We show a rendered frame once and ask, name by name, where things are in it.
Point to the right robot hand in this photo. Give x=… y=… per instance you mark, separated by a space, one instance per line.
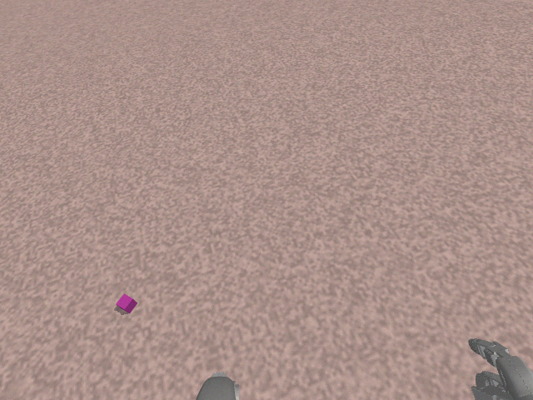
x=515 y=378

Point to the cube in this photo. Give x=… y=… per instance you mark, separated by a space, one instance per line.
x=126 y=303

